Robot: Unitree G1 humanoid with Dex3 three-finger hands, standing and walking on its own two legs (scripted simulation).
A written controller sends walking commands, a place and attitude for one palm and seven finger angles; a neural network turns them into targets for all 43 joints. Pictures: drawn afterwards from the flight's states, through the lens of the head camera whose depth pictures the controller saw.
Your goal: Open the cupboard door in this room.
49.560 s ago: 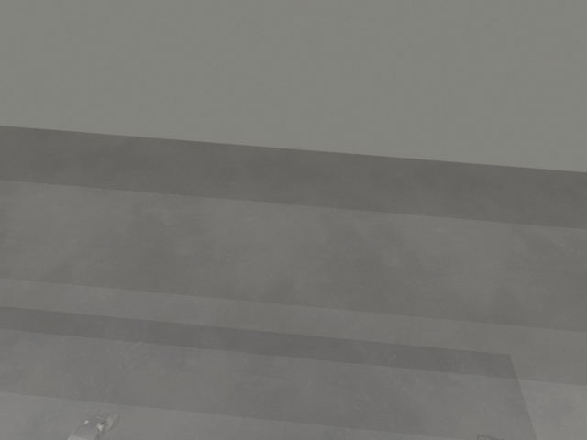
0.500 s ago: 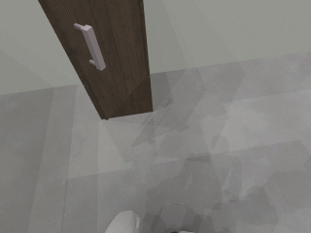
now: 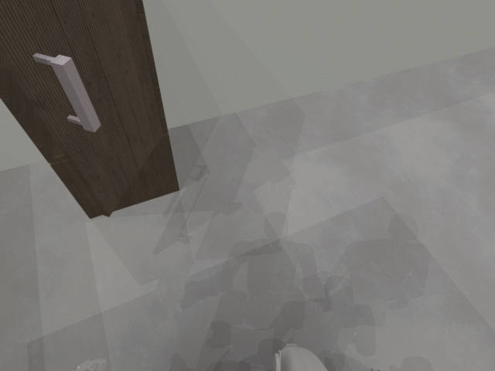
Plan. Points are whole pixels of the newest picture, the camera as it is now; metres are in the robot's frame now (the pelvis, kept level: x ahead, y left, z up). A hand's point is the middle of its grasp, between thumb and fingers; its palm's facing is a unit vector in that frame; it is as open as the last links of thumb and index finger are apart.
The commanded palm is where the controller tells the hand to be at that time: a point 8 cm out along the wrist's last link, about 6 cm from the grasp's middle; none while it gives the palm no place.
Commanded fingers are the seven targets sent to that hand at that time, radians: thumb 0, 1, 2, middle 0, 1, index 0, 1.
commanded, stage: walk to a spot facing it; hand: left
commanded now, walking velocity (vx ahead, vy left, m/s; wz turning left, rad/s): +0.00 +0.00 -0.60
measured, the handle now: (68, 94) +0.54 +0.41 +0.07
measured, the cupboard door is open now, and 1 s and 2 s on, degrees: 49 49 49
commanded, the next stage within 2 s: turn to face it in 1.82 s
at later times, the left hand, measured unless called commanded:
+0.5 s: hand (177, 340) +0.18 +0.14 -0.19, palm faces -0.31 -0.94 -0.16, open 7.4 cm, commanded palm none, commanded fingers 0.00 0.90 0.90 -0.20 -0.30 -0.20 -0.30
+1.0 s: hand (299, 242) +0.41 -0.09 -0.18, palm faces -0.61 -0.77 -0.19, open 7.4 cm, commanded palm none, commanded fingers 0.00 0.90 0.90 -0.20 -0.30 -0.20 -0.30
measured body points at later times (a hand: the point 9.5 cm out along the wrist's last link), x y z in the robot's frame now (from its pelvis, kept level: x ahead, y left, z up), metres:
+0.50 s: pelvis +0.05 -0.01 -0.01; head +0.09 +0.00 +0.43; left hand +0.19 +0.19 -0.17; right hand +0.02 -0.29 -0.13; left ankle +0.08 +0.09 -0.75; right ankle +0.00 -0.15 -0.73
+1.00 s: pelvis +0.18 -0.15 -0.02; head +0.23 -0.18 +0.42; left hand +0.44 -0.05 -0.16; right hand -0.02 -0.27 -0.17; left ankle +0.15 +0.06 -0.64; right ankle +0.19 -0.22 -0.74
